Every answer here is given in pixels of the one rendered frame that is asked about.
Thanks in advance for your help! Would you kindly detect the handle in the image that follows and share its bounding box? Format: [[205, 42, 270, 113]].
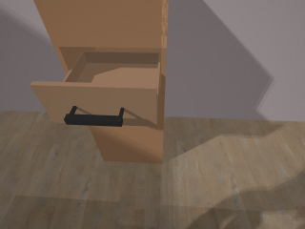
[[64, 106, 124, 127]]

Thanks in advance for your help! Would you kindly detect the cabinet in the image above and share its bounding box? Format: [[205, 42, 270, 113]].
[[33, 0, 169, 164]]

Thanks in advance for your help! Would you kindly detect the drawer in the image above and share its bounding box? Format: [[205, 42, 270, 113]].
[[30, 51, 161, 127]]

